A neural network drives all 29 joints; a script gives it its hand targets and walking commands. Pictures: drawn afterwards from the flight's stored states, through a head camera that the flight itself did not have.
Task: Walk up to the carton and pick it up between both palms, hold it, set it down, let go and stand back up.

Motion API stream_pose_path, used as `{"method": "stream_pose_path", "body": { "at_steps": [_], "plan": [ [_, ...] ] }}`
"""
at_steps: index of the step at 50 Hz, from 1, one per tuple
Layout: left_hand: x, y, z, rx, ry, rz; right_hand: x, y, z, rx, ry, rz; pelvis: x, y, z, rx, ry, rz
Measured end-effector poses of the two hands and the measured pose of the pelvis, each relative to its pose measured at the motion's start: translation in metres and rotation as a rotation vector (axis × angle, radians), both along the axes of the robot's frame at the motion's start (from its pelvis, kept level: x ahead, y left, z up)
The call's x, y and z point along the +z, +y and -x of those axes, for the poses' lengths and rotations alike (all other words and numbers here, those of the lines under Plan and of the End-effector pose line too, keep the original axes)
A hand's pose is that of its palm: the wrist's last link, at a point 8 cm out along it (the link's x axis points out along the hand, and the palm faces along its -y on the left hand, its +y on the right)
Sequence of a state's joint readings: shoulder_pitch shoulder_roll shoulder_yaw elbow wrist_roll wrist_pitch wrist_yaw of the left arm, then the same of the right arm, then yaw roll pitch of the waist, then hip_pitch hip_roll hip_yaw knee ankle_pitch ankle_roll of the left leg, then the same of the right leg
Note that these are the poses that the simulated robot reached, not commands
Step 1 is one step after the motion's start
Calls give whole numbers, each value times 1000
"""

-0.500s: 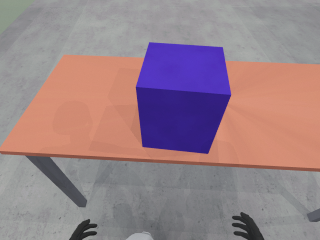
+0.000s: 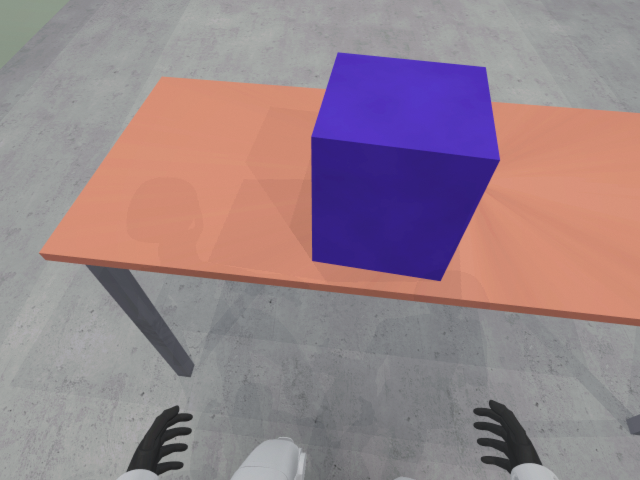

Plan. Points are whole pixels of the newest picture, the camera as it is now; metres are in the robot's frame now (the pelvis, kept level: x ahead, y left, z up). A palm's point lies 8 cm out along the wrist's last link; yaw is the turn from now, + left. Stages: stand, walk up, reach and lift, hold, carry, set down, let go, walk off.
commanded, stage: walk up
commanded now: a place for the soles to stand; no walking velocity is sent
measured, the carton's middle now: (391, 172) +0.53 -0.08 +0.07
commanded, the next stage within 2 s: none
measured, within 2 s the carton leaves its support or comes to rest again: neither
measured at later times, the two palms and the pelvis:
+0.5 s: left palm out of the picture +0.06 +0.23 -0.10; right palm out of the picture +0.07 -0.22 -0.09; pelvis -0.04 +0.01 +0.01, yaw -4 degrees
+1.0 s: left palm out of the picture +0.10 +0.20 -0.09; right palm out of the picture +0.04 -0.22 -0.10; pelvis -0.01 +0.01 +0.02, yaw -10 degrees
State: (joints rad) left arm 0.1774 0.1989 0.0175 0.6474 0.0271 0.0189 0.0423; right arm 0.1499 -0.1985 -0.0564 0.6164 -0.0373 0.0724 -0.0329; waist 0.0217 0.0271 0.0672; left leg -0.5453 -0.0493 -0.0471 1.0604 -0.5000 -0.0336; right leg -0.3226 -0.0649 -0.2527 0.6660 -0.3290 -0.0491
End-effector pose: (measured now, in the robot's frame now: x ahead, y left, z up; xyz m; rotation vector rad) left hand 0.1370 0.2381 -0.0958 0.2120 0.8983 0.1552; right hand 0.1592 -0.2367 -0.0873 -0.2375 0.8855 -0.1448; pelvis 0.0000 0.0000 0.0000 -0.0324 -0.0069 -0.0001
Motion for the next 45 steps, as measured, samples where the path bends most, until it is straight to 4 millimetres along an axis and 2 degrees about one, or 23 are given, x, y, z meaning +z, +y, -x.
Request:
{"method": "stream_pose_path", "body": {
  "at_steps": [5, 7, 10, 16, 23, 27, 31, 37, 45],
  "plan": [
    [-6, 16, 14, -4, -13, 48, 2, 35, 2, 50, -52, -31, -4, 17, 8, 27, -1, -7],
    [-8, 21, 26, -14, 16, 58, 5, 48, 8, 52, -68, -44, -2, 22, 11, 25, -5, -9],
    [-10, 26, 41, -15, 60, 63, 11, 56, 21, 30, -75, -45, 3, 25, 16, 24, -5, -6],
    [-9, 22, 63, -39, 117, 57, 16, 47, 51, -30, -65, -38, 11, 24, 27, -11, 1, -8],
    [-6, -4, 73, -70, 86, 52, -1, 18, 79, -83, -32, -71, 5, 11, 37, -61, -14, -19],
    [0, -17, 81, -62, 88, 70, -5, 11, 96, -95, -4, -94, 10, 7, 34, -72, -22, -27],
    [3, -24, 78, -81, 90, 84, -8, 12, 111, -114, 17, -114, 14, 6, 31, -89, -24, -35],
    [4, -28, 63, -110, 88, 89, -10, 15, 128, -152, 67, -123, 16, 5, 26, -118, -21, -40],
    [1, -31, 46, -148, 107, 79, -12, 15, 129, -194, 95, -130, 16, 6, 17, -153, -14, -44]
  ]
}}
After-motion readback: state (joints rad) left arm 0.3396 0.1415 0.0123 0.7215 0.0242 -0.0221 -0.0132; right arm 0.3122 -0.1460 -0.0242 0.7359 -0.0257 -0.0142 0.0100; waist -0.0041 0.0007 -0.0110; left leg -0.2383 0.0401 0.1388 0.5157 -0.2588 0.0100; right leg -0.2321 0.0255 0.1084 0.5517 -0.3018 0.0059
